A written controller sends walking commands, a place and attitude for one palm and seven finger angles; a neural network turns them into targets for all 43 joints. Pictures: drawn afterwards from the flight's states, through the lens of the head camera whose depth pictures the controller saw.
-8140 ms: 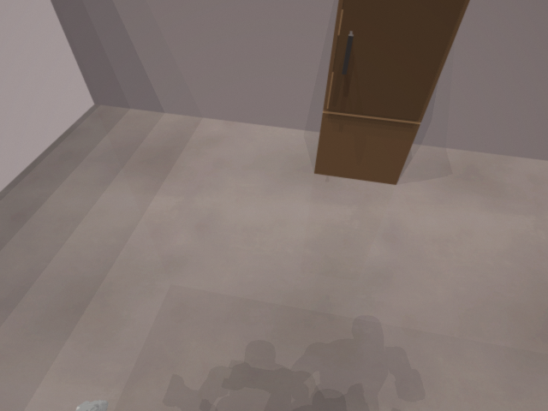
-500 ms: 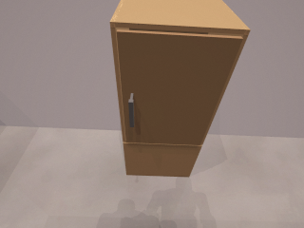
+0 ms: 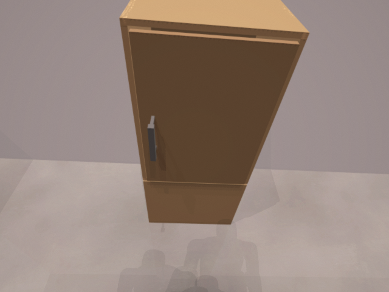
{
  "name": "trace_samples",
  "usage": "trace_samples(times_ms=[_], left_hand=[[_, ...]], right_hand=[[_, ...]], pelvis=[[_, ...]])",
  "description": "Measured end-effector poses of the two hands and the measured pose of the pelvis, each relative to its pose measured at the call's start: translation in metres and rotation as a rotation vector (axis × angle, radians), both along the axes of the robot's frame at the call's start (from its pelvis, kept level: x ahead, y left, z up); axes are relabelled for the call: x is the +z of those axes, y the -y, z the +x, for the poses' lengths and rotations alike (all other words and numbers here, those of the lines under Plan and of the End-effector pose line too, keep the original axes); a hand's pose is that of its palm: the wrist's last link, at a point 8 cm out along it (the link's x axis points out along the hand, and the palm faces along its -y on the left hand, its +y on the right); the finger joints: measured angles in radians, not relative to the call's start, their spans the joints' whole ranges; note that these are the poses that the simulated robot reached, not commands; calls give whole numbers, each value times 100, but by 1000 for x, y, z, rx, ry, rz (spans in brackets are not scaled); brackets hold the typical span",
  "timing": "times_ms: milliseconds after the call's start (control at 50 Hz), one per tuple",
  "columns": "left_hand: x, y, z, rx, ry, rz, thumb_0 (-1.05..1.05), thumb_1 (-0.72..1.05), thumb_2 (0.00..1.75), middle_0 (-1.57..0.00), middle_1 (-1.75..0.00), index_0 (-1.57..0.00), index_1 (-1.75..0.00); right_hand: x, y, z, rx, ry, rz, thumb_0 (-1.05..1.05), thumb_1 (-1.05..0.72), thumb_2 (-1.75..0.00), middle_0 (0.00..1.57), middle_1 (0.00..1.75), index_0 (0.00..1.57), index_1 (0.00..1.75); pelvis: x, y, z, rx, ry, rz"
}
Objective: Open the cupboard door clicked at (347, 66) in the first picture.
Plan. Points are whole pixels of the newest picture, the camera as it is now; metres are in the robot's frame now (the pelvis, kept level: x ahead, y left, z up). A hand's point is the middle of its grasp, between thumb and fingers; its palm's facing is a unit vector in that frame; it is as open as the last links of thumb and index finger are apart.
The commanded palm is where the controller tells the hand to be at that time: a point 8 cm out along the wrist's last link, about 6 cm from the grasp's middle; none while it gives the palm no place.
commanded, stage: shuffle to correct the standing spot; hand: left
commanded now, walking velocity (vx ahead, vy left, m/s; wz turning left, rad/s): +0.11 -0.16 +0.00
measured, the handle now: (153, 139) +0.57 +0.16 -0.06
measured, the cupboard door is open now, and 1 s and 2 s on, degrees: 0 0 0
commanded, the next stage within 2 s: come to a stop and stand still in 0.02 s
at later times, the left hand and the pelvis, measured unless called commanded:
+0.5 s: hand out of the picture +0.08 +0.13 -0.17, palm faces +0.10 -0.97 -0.22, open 7.3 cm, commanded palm none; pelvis +0.03 -0.05 +0.00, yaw +2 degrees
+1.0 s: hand out of the picture -0.01 +0.13 -0.16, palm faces +0.04 -0.98 -0.18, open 7.4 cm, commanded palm none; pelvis +0.01 -0.03 +0.01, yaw +0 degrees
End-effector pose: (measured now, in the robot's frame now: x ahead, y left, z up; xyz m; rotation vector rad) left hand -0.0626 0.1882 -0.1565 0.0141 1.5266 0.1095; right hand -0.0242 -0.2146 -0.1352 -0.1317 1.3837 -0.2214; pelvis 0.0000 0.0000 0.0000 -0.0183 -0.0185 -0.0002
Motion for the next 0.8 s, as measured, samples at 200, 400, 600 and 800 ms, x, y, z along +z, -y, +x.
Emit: trace_samples(times_ms=[200, 400, 600, 800], left_hand=[[27, -9, 100, -80, 164, 122, 4, 94, 90, -20, -30, -20, -30], [29, 22, 139, -26, 271, 177, 1, 94, 90, -20, -30, -20, -30], [9, -3, 123, 11, 227, 138, 0, 92, 90, -20, -30, -20, -30], [20, -8, 90, -17, 161, 131, 0, 91, 90, -20, -30, -20, -30]], right_hand=[[2, 28, -3, -58, -50, 44, 1, -91, -90, 20, 30, 20, 30], [-8, 78, 49, 17, -58, 33, 1, -91, -90, 20, 30, 20, 30], [11, 64, 121, 114, 146, -38, 1, -92, -90, 19, 30, 19, 30], [13, 33, 122, 112, 198, 16, 0, -92, -90, 20, 30, 20, 30]], pelvis=[[12, 35, 21, -14, -15, 6], [5, 63, 41, 28, -2, 13], [1, 40, 28, 23, 10, 14], [10, 28, 17, 8, -8, 20]])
